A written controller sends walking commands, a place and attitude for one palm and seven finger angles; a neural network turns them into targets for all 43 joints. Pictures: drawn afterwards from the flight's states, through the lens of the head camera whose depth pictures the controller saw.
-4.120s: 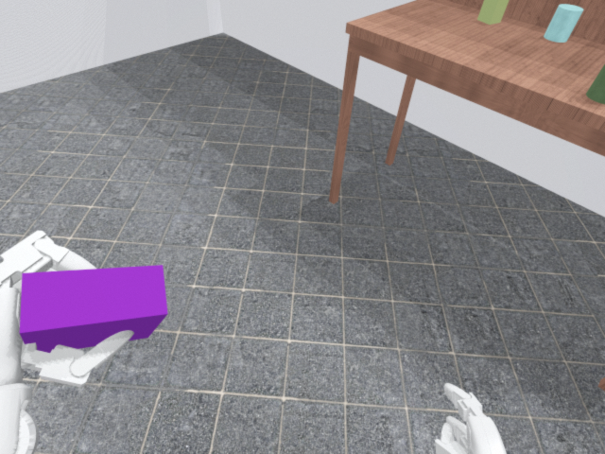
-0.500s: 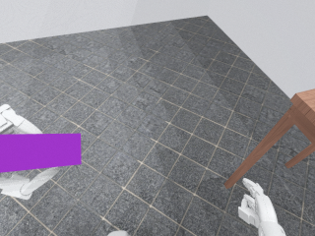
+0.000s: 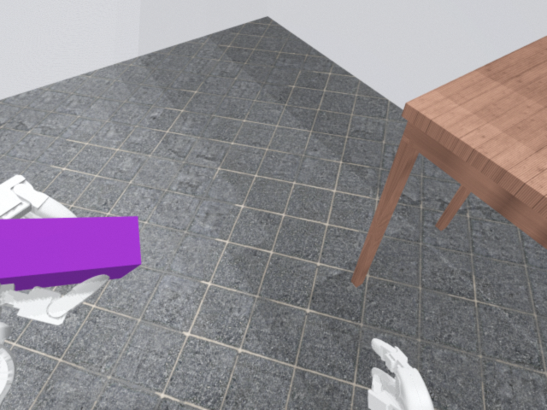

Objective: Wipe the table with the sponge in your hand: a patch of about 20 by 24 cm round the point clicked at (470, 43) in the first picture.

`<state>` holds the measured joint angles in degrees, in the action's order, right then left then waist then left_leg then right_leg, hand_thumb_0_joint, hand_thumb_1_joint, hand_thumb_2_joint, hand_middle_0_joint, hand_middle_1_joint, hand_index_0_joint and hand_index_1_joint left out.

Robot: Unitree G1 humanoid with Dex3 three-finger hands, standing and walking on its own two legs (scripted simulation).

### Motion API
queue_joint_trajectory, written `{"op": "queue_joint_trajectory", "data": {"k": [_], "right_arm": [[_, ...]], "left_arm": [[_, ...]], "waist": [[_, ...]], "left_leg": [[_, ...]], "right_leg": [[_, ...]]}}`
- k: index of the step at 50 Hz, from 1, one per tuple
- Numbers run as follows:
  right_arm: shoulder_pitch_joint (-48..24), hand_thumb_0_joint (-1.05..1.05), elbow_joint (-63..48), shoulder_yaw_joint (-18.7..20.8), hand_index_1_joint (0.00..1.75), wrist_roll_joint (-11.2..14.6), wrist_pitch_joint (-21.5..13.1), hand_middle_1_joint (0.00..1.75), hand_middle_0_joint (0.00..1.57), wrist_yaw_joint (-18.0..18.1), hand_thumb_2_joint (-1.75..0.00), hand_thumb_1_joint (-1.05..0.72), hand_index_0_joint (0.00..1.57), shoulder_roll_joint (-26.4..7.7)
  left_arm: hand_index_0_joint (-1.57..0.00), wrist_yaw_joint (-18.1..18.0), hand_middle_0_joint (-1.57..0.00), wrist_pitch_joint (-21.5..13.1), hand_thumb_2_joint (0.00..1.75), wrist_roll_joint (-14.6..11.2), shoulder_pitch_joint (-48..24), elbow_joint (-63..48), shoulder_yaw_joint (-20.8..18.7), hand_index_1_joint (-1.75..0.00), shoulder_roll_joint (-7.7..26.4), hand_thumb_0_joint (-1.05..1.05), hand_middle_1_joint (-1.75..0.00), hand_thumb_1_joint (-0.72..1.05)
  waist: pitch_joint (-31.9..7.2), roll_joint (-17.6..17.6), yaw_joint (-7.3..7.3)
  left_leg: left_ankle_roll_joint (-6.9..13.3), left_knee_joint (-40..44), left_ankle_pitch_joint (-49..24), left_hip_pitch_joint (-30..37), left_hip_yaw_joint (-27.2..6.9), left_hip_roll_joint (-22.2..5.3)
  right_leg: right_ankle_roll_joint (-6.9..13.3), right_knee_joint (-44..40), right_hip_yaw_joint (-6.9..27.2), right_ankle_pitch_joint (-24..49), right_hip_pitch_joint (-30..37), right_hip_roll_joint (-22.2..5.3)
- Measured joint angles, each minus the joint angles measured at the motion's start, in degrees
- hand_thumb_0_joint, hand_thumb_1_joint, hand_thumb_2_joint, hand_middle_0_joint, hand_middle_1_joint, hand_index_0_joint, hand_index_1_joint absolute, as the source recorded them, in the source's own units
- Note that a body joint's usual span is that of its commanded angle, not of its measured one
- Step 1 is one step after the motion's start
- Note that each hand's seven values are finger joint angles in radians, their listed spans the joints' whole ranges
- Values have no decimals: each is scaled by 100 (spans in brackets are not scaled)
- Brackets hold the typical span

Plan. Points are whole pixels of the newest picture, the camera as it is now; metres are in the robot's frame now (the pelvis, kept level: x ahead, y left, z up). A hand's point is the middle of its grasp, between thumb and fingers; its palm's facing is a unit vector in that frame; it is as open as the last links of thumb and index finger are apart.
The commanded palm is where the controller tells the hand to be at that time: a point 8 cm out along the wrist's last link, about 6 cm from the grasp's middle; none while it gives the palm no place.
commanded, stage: turn to face it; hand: left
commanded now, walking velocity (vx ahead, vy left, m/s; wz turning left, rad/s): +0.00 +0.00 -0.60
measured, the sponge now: (90, 253) +0.24 +0.22 +0.17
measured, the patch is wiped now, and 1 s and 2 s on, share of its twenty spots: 0.00 0.00 0.00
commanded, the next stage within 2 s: none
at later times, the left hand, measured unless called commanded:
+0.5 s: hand (132, 295) +0.19 +0.14 +0.19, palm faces +0.21 -0.89 -0.41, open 9.3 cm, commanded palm +0.15 +0.19 +0.19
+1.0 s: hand (316, 379) +0.14 -0.02 +0.17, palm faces -0.22 -0.82 -0.53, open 9.4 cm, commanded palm +0.11 +0.08 +0.19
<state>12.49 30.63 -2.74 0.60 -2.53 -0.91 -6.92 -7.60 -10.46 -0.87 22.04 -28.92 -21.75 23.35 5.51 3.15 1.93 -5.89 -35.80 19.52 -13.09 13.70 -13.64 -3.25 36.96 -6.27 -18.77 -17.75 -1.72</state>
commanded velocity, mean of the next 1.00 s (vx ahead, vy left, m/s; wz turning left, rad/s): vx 0.00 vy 0.00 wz -0.60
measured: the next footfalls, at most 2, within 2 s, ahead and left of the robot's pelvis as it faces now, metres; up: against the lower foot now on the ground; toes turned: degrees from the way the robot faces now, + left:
left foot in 0.56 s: -0.03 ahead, +0.11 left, +0.00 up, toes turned -12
right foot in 0.86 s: -0.15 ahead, -0.19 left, +0.00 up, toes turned -35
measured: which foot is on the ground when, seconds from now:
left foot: down 0.00-0.02, up 0.04-0.54, down 0.56-0.86, up 0.88-1.00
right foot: down 0.00-0.56, up 0.58-0.84, down 0.86-1.00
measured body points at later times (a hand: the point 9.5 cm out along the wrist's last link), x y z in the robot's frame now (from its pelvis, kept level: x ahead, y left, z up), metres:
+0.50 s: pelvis -0.07 -0.04 +0.01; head -0.05 -0.05 +0.46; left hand +0.17 +0.19 +0.21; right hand +0.05 -0.33 -0.07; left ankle -0.05 +0.12 -0.70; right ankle +0.01 -0.10 -0.72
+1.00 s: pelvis -0.18 -0.06 +0.00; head -0.13 -0.12 +0.44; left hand +0.15 +0.03 +0.20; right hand -0.19 -0.35 -0.12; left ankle -0.12 +0.09 -0.65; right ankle -0.18 -0.16 -0.72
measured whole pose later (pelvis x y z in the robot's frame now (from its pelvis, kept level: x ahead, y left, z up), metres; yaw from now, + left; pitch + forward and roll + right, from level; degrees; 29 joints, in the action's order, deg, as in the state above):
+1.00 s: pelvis -0.18 -0.06 +0.00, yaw -34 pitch -1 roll +1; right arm 7.7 32.6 1.0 1.3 1.6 0.1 -13.4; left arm -7.2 -11.3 -2.4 26.5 -33.0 -22.2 23.3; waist 11.2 1.6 -2.5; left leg -5.4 -65.9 28.5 -27.2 2.6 -6.4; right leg 3.0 36.3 -1.3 -13.7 -21.9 1.3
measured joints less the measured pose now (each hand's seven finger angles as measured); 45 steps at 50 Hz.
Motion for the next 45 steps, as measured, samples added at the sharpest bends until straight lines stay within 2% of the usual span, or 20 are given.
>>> {"op": "queue_joint_trajectory", "data": {"k": [1,2,3,5,7,9,12,17,26,28,29,30,32,34,35,38,42,43,44,45], "right_arm": [[-43,1,-20,25,30,22,-7,30,21,-16,-90,-90,21,-62],[-110,1,-8,68,30,39,7,30,21,-16,-90,-90,21,-153],[-192,1,37,102,30,38,44,30,21,3,-90,-90,21,-245],[-364,1,137,198,30,67,179,30,21,33,-90,-90,21,-409],[-491,1,152,293,30,57,322,30,21,82,-90,-91,21,-551],[-550,1,141,399,30,34,427,30,20,126,-90,-91,20,-674],[-552,1,148,554,30,5,529,30,20,192,-90,-91,20,-819],[-476,1,181,669,30,4,598,30,20,255,-90,-91,20,-945],[-325,1,-9,417,30,2,692,30,20,201,-90,-91,20,-731],[-313,1,-91,351,30,-25,675,30,20,182,-90,-91,20,-675],[-345,1,-98,330,30,-53,652,30,20,186,-90,-91,20,-605],[-365,1,-117,306,30,-69,627,30,20,190,-90,-91,20,-528],[-346,1,-127,257,30,-58,541,30,20,194,-90,-91,20,-336],[-247,1,-122,220,30,-22,466,30,20,144,-90,-91,20,-197],[-191,1,-106,202,30,6,425,30,20,116,-90,-91,20,-162],[-61,1,-41,131,30,63,280,30,20,58,-90,-91,20,-121],[49,1,-30,65,30,67,89,30,21,24,-90,-90,21,-92],[43,1,-28,70,30,76,54,30,21,12,-90,-90,21,-124],[-20,1,16,103,30,83,44,30,21,12,-90,-90,21,-206],[-107,1,91,134,30,71,69,30,21,28,-90,-90,21,-292]], "left_arm": [[-83,13,-83,0,101,6,-49,47,0,-136,-7,0,-136,-43],[-83,24,-83,5,101,15,-91,73,39,-136,-47,0,-136,-43],[-83,32,-83,-6,101,12,-80,63,69,-136,-69,0,-136,-43],[-83,58,-83,15,101,-57,106,-86,75,-136,-77,0,-136,-43],[-83,62,-83,-6,101,-139,509,-322,-20,-136,-29,0,-136,-43],[-83,44,-83,-56,101,-181,907,-522,-130,-136,47,0,-136,-43],[-83,-4,-83,-110,101,-220,1205,-693,-281,-135,186,0,-136,-43],[-83,-98,-83,-114,101,-270,1087,-542,-368,-135,190,0,-135,-43],[-83,-85,-83,120,101,-161,503,-165,165,-135,-283,0,-135,-43],[-83,-42,-83,94,101,-132,416,-187,232,-135,-297,0,-135,-43],[-83,-15,-83,56,101,-121,336,-172,226,-135,-272,0,-135,-43],[-83,8,-83,36,101,-90,266,-159,201,-135,-235,0,-135,-43],[-83,33,-83,-5,101,0,225,-115,91,-135,-130,0,-135,-43],[-83,51,-83,-34,101,13,268,-59,-5,-135,-104,0,-135,-43],[-83,45,-83,-19,101,6,278,-48,-19,-135,-142,0,-135,-43],[-83,-27,-83,-11,101,-22,259,-43,25,-135,-304,0,-135,-43],[-83,-60,-83,16,100,-3,0,27,67,-135,-204,0,-135,-43],[-83,-51,-83,13,100,13,-102,50,71,-135,-160,0,-135,-43],[-83,-38,-83,3,100,36,-225,84,113,-135,-184,0,-135,-43],[-83,-26,-83,-21,100,50,-284,96,143,-135,-189,0,-135,-43]], "waist": [[84,129,-58],[200,251,-149],[278,258,-226],[375,101,-301],[423,-66,-368],[414,-176,-421],[337,-282,-404],[23,-358,-249],[-535,-613,0],[-581,-604,6],[-518,-654,11],[-420,-689,39],[-289,-705,106],[-269,-569,137],[-260,-467,178],[-187,-159,273],[37,-25,197],[125,20,145],[277,144,41],[384,167,-74]], "left_leg": [[-32,-230,68,-120,-50,-165],[23,-611,135,-294,-236,-233],[42,-1187,543,-547,-484,-101],[44,-2379,1035,-1028,-863,346],[25,-3164,999,-1374,-1035,664],[0,-3481,797,-1611,-1121,838],[-24,-3277,538,-1722,-1174,960],[24,-2314,420,-1469,-1229,1073],[297,-165,731,-357,-1125,1284],[430,637,561,25,-1018,1236],[454,823,48,50,-964,1230],[458,827,-395,49,-875,1189],[386,696,-468,81,-705,1069],[322,620,-350,112,-598,868],[285,604,-320,133,-534,749],[148,544,-309,156,-321,367],[-81,119,-203,-39,-156,-53],[-133,-121,-120,-151,-174,-187],[-55,-462,-3,-300,-342,-293],[2,-989,439,-535,-605,-178]], "right_leg": [[211,-133,-71,130,49,131],[414,-101,-129,147,34,241],[565,-19,-121,124,-48,261],[717,32,37,147,-201,237],[779,-88,228,292,-267,270],[819,-282,365,469,-273,339],[867,-559,516,707,-238,440],[922,-816,768,996,-256,592],[860,-1101,1210,1518,-527,772],[789,-1059,1246,1601,-692,869],[697,-843,1279,1366,-818,890],[547,-355,1240,809,-969,898],[294,1171,979,39,-1352,821],[140,2302,712,-285,-1516,639],[87,2493,599,-366,-1475,509],[-18,1860,372,-565,-1019,143],[-41,241,225,-183,-151,-60],[103,-63,150,217,-24,-16],[280,-22,72,322,-34,110],[419,95,63,283,-121,158]]}}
